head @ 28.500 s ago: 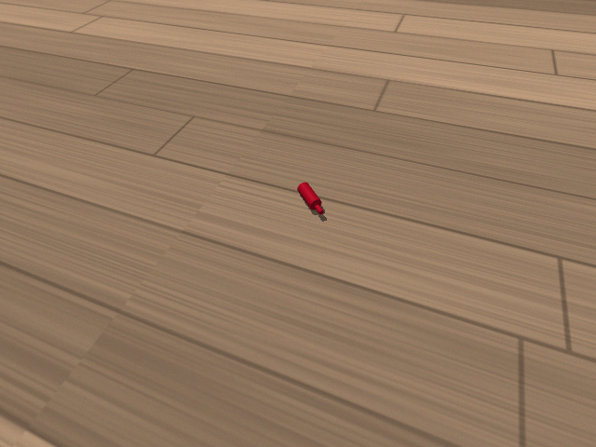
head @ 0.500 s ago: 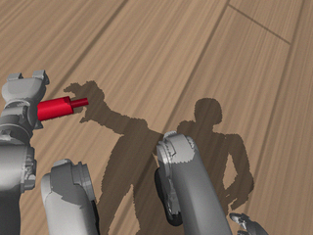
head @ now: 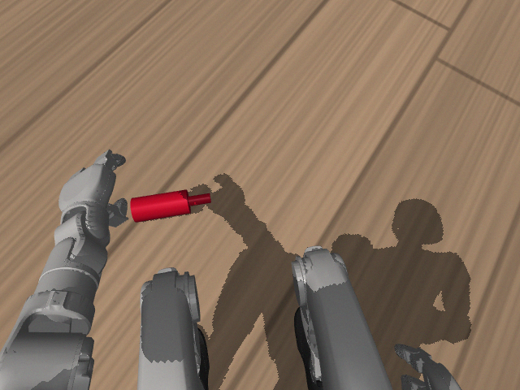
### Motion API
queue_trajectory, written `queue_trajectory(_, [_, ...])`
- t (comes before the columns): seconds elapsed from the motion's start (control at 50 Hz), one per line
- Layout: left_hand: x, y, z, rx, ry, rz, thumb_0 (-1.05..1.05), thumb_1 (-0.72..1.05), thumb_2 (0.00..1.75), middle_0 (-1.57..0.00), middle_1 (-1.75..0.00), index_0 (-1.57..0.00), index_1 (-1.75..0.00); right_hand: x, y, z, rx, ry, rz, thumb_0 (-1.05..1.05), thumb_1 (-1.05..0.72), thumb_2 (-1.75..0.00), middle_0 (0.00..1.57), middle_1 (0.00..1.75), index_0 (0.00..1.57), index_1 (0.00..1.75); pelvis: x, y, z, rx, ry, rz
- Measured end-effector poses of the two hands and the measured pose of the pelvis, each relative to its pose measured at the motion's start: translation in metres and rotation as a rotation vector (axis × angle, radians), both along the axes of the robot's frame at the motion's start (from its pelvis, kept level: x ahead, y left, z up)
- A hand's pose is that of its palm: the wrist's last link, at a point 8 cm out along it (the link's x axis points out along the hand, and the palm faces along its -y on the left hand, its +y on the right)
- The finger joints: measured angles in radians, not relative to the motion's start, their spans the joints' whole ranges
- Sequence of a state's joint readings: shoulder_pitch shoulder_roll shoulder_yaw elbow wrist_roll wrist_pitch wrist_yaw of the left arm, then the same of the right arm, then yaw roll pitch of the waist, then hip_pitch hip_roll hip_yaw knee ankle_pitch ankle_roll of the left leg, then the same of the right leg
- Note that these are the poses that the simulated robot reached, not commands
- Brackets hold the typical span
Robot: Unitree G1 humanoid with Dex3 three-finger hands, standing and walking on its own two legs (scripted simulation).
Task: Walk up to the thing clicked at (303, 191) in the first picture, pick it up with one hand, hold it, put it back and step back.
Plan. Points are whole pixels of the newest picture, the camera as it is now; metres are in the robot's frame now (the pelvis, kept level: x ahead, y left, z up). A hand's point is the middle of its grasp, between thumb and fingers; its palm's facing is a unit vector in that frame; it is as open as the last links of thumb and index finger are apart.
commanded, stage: home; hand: left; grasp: from above
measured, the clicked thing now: (172, 203) +0.51 +0.17 -0.39
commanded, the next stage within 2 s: none
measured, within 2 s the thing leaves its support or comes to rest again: neither
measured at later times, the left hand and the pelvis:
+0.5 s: hand (65, 304) +0.27 +0.19 +0.08, palm faces +0.00 -0.94 -0.33, open 7.4 cm; pelvis +0.02 -0.01 +0.18, yaw +4 degrees
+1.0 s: hand out of the picture +0.22 +0.20 +0.25, palm faces +0.17 -0.96 -0.21, open 7.4 cm; pelvis +0.08 +0.00 +0.29, yaw +6 degrees
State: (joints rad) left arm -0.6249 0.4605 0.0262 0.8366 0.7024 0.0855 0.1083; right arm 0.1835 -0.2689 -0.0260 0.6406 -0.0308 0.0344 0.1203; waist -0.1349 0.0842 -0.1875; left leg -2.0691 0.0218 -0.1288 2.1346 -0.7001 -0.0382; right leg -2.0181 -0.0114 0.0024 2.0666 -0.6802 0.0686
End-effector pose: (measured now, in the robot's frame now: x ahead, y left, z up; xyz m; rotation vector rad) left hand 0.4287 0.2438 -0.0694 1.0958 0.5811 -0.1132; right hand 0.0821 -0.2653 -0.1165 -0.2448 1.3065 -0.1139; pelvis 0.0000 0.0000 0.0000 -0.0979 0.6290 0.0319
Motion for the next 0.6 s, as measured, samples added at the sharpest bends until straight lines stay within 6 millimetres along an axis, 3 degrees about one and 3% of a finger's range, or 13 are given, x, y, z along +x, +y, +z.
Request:
queue_trajectory(0.14, [-0.068,0.004,0.055,-0.205,-0.007,0.104,0.00,0.74,0.94,-0.22,-0.39,-0.22,-0.39,0.060,-0.006,0.061,-0.043,-0.170,0.073,0.01,-0.90,-0.90,0.21,0.30,0.20,0.30,-0.004,-0.003,0.051,0.013,-0.045,0.017])
queue_trajectory(0.32, [-0.134,0.001,0.118,-0.418,0.005,0.330,0.01,0.87,0.91,-0.21,-0.32,-0.21,-0.31,0.121,0.014,0.137,-0.037,-0.412,0.113,0.01,-0.90,-0.90,0.20,0.30,0.20,0.30,-0.002,-0.007,0.110,0.029,-0.124,0.035])
queue_trajectory(0.44, [-0.164,-0.007,0.162,-0.565,0.040,0.468,0.01,0.89,0.90,-0.21,-0.31,-0.21,-0.30,0.137,0.033,0.188,-0.009,-0.504,0.107,0.01,-0.90,-0.90,0.21,0.30,0.20,0.30,0.008,-0.008,0.153,0.039,-0.181,0.042])
queue_trajectory(0.6, [-0.185,-0.009,0.226,-0.693,0.062,0.618,0.01,0.90,0.90,-0.21,-0.30,-0.20,-0.30,0.135,0.044,0.248,-0.014,-0.533,0.069,0.01,-0.90,-0.90,0.21,0.30,0.21,0.30,0.031,-0.007,0.211,0.048,-0.253,0.052])
